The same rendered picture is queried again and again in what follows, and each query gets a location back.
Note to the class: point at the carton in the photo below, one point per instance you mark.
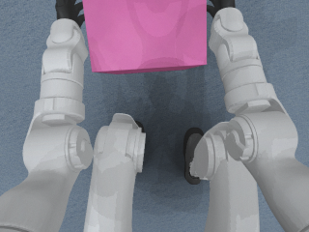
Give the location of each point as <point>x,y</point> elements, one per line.
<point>146,36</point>

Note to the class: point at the left robot upper arm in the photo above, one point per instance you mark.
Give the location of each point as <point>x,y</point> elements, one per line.
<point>54,157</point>

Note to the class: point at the left robot shin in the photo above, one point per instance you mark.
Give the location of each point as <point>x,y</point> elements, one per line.
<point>101,136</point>

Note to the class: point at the robot right hand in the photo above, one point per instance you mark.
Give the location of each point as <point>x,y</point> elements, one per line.
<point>219,5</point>

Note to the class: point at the robot right forearm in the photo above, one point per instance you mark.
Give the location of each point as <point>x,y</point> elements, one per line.
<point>240,67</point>

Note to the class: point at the right robot upper arm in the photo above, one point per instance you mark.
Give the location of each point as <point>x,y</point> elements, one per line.
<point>265,142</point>

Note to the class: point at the robot left forearm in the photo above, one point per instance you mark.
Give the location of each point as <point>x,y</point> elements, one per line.
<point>62,78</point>

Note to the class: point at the right robot foot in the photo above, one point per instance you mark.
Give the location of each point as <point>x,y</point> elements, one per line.
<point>190,141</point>

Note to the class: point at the robot left hand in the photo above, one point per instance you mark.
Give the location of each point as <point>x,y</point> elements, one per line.
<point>69,10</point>

